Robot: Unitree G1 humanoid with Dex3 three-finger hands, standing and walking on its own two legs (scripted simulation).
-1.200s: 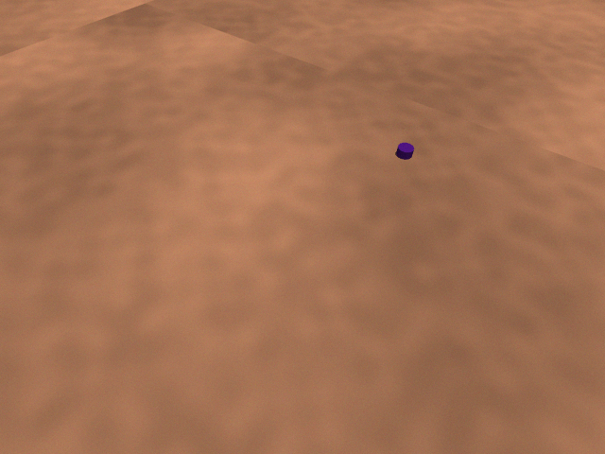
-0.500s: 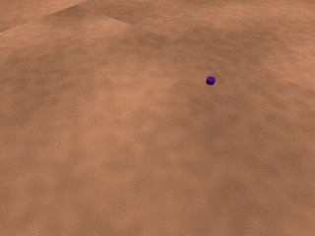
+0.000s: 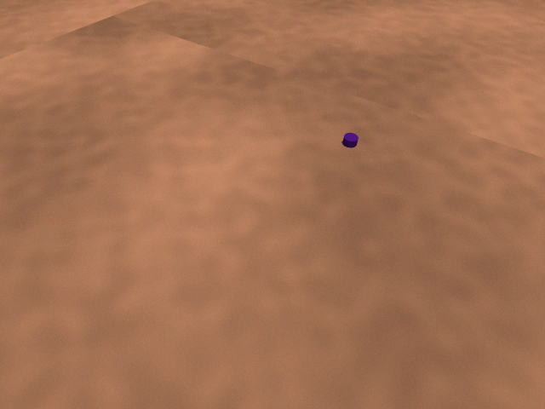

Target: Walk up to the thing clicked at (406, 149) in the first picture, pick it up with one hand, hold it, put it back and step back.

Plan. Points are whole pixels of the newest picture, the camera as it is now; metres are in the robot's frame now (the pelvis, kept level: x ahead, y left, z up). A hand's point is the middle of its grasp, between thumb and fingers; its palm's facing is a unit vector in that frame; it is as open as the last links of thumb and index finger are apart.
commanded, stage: walk up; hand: left
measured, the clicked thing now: (350, 140) +1.66 -0.42 -0.76
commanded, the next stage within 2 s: none
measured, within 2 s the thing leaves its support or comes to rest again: neither
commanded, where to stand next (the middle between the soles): +1.21 -0.49 m, yaw -23 degrees
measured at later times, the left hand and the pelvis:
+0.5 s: hand (200, 359) +0.23 +0.13 -0.14, palm faces -0.18 -0.92 -0.35, open 7.4 cm; pelvis +0.16 -0.12 -0.01, yaw -13 degrees
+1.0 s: hand (257, 191) +0.63 +0.06 -0.14, palm faces -0.39 -0.85 -0.36, open 7.4 cm; pelvis +0.42 -0.16 -0.01, yaw -20 degrees
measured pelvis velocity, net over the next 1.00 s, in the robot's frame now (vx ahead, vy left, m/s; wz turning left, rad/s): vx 0.42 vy -0.16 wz -0.36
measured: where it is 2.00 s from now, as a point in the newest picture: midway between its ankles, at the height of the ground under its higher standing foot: (358, 256)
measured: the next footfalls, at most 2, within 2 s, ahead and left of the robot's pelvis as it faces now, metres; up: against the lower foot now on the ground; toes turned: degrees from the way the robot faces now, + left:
right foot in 0.26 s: +0.17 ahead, -0.24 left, +0.00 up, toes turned -14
left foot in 0.70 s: +0.47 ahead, -0.04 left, +0.00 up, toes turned -10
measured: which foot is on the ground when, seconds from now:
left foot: down 0.00-0.28, up 0.30-0.68, down 0.70-1.00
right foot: up 0.00-0.24, down 0.26-0.74, up 0.76-1.00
